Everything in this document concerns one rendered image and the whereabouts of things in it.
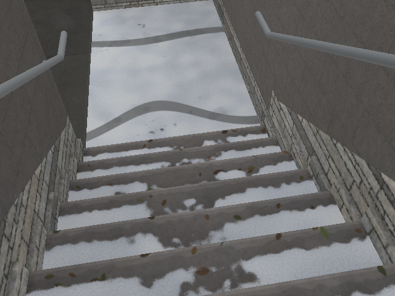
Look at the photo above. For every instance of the stairs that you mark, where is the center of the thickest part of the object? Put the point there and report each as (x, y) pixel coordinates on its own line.
(221, 213)

